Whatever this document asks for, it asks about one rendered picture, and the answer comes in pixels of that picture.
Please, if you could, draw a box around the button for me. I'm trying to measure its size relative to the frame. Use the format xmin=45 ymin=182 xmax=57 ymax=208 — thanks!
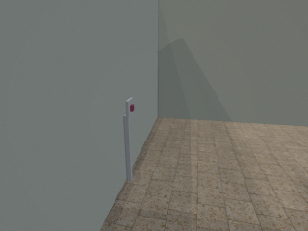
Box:
xmin=130 ymin=104 xmax=135 ymax=112

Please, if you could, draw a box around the panel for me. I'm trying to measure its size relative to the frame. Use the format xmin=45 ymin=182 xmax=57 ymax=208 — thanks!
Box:
xmin=123 ymin=97 xmax=134 ymax=181

